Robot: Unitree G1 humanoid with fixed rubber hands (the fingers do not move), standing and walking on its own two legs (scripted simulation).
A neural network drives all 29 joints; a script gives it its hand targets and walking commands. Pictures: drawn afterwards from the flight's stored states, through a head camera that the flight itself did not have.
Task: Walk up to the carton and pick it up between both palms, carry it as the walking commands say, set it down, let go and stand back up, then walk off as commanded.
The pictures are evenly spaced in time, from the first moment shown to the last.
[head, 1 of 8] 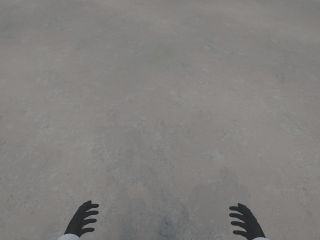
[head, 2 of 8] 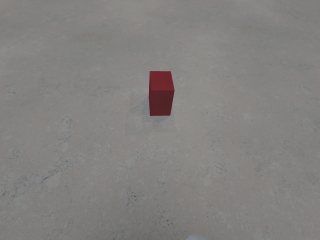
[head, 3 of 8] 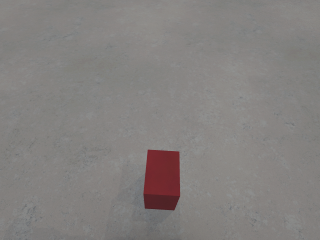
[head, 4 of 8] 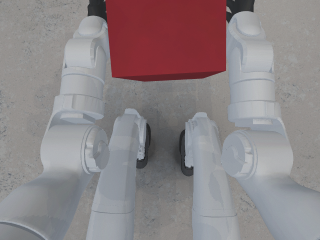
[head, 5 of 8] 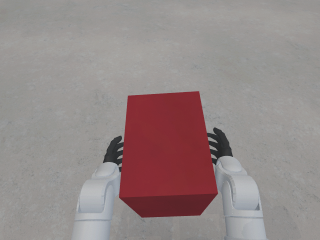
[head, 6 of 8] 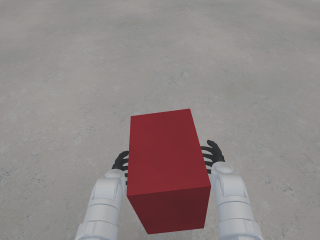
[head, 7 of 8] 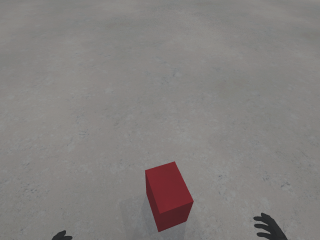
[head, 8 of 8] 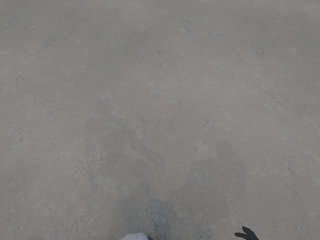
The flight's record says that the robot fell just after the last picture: no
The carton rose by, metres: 0.67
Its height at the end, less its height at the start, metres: +0.00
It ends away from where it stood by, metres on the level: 1.62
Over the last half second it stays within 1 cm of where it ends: yes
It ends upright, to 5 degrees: yes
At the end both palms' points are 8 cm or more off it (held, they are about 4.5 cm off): yes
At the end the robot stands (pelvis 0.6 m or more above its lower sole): yes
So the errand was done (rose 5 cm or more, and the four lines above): yes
